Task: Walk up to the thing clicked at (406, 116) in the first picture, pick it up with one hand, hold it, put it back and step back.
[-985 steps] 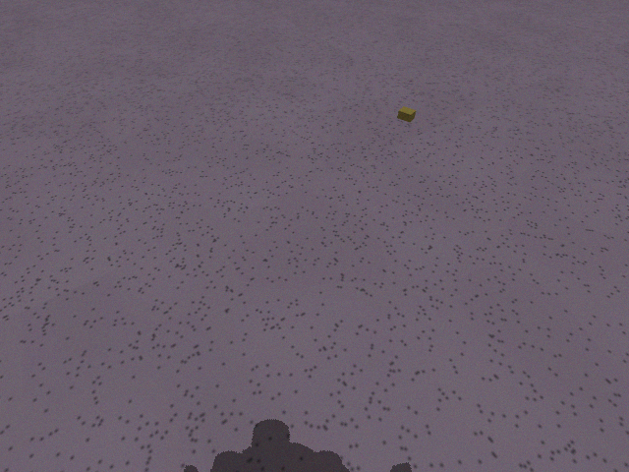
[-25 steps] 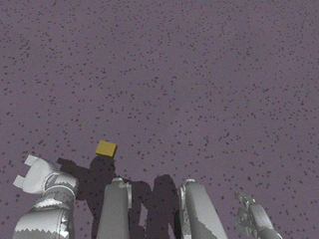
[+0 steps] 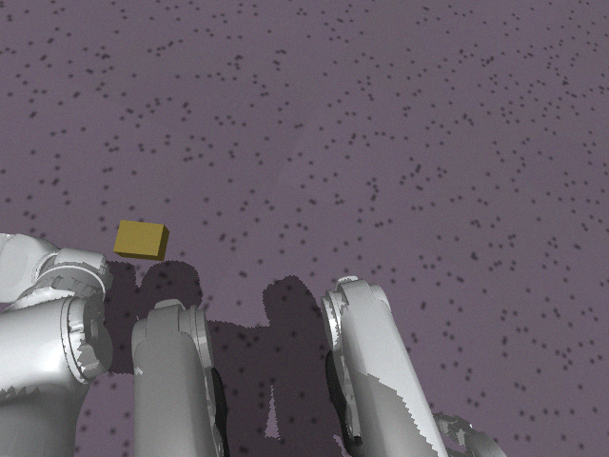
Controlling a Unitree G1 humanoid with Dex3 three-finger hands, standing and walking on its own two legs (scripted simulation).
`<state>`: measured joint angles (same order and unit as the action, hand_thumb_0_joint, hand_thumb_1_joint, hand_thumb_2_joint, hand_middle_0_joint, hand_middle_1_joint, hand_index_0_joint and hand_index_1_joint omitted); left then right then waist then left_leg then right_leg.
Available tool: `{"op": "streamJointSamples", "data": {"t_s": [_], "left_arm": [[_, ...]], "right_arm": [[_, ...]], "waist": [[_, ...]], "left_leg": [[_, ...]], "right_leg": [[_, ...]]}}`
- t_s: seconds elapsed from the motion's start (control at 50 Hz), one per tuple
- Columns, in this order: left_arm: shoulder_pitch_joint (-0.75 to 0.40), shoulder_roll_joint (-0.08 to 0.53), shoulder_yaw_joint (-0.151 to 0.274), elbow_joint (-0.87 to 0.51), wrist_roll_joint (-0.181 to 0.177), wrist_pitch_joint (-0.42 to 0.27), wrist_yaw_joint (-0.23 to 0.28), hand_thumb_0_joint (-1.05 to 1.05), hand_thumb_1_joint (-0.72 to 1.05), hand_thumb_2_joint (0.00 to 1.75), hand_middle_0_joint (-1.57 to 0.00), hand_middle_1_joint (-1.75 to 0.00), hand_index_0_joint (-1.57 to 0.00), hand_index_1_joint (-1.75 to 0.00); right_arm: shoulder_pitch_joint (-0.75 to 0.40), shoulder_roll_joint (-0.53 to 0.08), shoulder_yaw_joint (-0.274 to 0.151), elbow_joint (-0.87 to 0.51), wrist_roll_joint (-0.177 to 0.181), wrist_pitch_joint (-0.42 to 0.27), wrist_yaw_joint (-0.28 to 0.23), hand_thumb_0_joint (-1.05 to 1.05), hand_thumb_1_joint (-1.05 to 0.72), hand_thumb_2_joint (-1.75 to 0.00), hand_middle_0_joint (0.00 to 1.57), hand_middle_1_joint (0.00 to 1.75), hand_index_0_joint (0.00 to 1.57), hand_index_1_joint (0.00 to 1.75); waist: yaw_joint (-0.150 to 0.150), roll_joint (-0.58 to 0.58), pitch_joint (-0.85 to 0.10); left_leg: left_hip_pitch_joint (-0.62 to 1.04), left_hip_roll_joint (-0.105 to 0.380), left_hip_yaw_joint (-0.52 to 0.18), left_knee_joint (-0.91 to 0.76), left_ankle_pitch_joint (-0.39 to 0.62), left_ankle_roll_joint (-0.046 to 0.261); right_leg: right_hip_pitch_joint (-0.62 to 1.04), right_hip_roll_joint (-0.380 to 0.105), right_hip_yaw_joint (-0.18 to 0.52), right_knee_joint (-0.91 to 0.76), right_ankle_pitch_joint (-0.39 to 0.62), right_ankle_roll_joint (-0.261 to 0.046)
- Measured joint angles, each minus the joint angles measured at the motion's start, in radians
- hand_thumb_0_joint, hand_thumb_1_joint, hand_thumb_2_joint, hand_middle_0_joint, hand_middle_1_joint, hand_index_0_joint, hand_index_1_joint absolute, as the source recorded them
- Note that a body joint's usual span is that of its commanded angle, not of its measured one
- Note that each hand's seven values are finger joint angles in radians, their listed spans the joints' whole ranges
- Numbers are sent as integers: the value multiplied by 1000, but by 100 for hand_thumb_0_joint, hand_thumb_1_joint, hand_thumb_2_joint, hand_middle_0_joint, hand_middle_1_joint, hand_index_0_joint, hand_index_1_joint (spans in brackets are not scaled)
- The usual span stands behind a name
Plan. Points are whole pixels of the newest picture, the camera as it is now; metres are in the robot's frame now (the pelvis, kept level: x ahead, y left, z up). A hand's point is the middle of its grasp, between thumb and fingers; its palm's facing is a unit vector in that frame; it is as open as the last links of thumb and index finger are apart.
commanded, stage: rise first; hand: left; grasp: from above
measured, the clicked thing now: (142, 241) +0.48 +0.26 -0.36
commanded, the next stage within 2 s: none
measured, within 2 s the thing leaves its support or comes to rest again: neither
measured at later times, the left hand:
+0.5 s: hand (89, 263) +0.41 +0.30 -0.22, palm faces -0.05 -0.49 -0.87, open 13.8 cm
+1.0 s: hand (96, 258) +0.42 +0.30 -0.24, palm faces -0.06 -0.47 -0.88, open 14.0 cm
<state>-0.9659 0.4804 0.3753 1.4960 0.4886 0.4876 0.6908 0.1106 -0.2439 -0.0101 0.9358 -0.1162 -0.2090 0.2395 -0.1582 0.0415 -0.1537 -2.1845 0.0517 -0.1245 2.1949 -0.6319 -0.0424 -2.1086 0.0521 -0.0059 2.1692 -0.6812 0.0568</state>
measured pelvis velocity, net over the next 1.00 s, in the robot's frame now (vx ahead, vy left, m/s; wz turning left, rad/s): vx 0.00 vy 0.00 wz -0.08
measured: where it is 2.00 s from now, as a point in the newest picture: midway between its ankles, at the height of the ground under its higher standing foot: (285, 432)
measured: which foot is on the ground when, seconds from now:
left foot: down 0.00-1.00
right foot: down 0.00-1.00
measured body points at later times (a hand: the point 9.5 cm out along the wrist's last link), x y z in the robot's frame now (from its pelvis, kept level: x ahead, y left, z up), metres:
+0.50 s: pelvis +0.00 -0.01 -0.05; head +0.25 +0.03 +0.32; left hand +0.41 +0.32 -0.17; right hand +0.04 -0.29 -0.16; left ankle +0.09 +0.14 -0.35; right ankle +0.09 -0.13 -0.35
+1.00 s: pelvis +0.00 +0.00 -0.06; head +0.25 +0.04 +0.31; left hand +0.43 +0.32 -0.19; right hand +0.00 -0.28 -0.15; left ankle +0.09 +0.14 -0.35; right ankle +0.09 -0.13 -0.35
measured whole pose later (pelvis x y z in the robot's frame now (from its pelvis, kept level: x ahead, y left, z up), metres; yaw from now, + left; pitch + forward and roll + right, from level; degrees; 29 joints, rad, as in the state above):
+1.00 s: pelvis +0.00 +0.00 -0.06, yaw -5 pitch +29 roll -9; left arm -1.18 0.77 0.52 1.74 0.56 0.48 0.78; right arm 0.09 -0.35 0.08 0.89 -0.17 -0.23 0.37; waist -0.28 -0.02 0.08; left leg -2.29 0.04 -0.25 2.41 -0.65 -0.06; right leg -2.19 0.08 -0.09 2.33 -0.67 0.06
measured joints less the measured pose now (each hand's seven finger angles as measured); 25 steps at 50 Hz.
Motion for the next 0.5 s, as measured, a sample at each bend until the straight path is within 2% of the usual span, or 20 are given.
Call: {"op": "streamJointSamples", "data": {"t_s": [0.26,0.5], "left_arm": [[-146,113,62,170,53,-3,4,0,-47,102,-10,-100,-9,-101],[-183,187,136,188,81,-14,31,0,-47,100,-10,-102,-10,-102]], "right_arm": [[-8,-58,14,-31,-9,-29,48,1,-91,-90,20,30,20,30],[-11,-84,31,-43,-35,-16,78,1,-92,-90,20,30,20,30]], "waist": [[-22,-20,57],[-57,-43,155]], "left_leg": [[-63,0,-24,86,-17,-17],[-105,-3,-65,159,-18,-26]], "right_leg": [[-74,11,-13,91,-11,-11],[-107,22,-42,142,-2,-8]]}}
